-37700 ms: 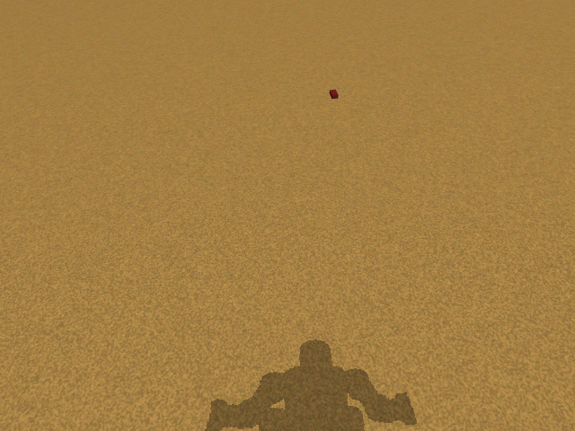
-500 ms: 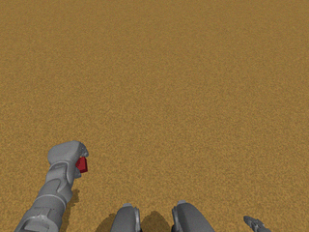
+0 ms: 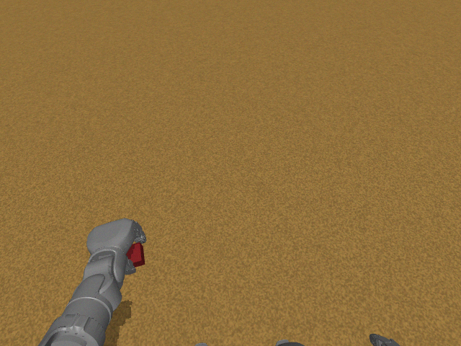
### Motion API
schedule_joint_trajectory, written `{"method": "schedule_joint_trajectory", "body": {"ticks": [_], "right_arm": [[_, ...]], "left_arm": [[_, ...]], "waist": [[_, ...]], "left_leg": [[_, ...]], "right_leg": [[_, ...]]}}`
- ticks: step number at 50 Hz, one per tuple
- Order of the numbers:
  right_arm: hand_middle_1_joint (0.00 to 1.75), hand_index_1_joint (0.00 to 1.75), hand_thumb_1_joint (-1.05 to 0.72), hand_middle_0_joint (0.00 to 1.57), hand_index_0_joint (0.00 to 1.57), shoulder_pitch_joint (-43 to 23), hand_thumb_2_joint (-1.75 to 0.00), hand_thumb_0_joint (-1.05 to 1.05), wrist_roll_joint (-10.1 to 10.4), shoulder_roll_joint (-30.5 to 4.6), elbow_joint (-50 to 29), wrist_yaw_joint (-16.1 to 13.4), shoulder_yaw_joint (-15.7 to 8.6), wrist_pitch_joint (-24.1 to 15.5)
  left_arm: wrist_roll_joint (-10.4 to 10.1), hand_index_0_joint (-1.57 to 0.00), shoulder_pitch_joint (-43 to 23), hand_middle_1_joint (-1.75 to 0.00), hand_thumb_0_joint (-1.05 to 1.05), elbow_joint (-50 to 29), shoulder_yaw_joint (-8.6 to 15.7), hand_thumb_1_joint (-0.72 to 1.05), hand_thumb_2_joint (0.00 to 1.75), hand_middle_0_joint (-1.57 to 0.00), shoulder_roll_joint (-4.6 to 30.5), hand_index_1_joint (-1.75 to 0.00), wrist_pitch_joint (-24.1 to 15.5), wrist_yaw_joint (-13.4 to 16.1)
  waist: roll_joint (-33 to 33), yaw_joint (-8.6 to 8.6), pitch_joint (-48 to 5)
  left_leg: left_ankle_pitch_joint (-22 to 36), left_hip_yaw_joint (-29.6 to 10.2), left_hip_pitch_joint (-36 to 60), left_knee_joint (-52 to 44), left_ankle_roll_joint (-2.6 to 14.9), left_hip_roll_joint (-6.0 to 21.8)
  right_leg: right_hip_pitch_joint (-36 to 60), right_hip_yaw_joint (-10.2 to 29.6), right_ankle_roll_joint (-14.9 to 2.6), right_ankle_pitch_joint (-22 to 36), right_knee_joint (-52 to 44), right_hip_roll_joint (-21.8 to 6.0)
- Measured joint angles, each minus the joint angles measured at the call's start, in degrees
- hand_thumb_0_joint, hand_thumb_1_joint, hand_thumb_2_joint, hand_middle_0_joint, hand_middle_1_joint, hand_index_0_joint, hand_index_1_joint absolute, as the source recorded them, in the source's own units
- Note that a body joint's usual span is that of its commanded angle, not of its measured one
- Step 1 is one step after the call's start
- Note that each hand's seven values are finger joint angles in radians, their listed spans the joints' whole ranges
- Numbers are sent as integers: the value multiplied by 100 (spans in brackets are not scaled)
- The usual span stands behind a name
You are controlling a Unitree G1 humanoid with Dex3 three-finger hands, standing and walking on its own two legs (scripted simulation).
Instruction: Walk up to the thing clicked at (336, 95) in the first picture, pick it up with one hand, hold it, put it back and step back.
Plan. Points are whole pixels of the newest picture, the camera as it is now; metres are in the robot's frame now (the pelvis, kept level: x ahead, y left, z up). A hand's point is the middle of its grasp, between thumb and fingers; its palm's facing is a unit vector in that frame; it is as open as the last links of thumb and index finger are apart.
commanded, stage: lift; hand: left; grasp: from above
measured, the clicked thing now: (125, 258) +0.34 +0.24 -0.12
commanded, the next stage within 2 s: hold in 0.08 s
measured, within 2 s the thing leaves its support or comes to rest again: neither
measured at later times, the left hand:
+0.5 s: hand (119, 246) +0.33 +0.22 -0.04, palm faces -0.41 -0.10 -0.91, open 7.0 cm
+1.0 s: hand (114, 250) +0.31 +0.22 -0.01, palm faces -0.41 -0.10 -0.91, open 7.0 cm
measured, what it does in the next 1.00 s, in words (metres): stands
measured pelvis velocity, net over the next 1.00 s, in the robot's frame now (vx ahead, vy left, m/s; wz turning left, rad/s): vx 0.01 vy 0.00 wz -0.01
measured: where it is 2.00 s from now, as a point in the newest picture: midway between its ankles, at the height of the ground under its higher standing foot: outside the picture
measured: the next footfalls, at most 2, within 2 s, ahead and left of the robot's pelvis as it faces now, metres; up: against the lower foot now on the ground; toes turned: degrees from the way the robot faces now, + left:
none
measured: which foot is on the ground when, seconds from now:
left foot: down 0.00-1.00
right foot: down 0.00-1.00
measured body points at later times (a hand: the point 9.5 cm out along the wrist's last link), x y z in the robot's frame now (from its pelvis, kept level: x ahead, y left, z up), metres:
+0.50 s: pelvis +0.02 +0.00 +0.02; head +0.04 -0.02 +0.47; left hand +0.35 +0.22 +0.02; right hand +0.12 -0.27 -0.10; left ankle +0.02 +0.10 -0.70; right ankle +0.00 -0.12 -0.70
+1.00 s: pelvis +0.01 +0.00 +0.03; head +0.02 -0.02 +0.48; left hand +0.33 +0.22 +0.04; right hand +0.13 -0.26 -0.09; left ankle +0.02 +0.10 -0.70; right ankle +0.00 -0.12 -0.70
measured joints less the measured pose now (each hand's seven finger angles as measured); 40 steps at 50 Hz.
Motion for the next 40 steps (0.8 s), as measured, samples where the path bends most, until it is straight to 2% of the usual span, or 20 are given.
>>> {"method": "schedule_joint_trajectory", "body": {"ticks": [17, 40], "right_arm": [[30, 30, -88, 20, 21, -94, -90, 1, 46, -129, -77, 54, -98, 123], [30, 30, -89, 20, 20, -238, -90, 1, 111, -112, -249, 74, -26, 270]], "left_arm": [[71, -105, 189, -6, 2, -288, -109, 45, 2, -104, -17, -7, -25, -198], [70, -107, 440, -4, 2, -857, -225, 45, 0, -105, 3, -4, 28, -576]], "waist": [[20, 116, 52], [58, 270, 245]], "left_leg": [[219, 52, 910, -809, -18, -35], [533, 78, 1653, -1492, -29, -60]], "right_leg": [[862, 75, -17, 199, -738, -37], [1566, 117, -25, 487, -1354, -67]]}}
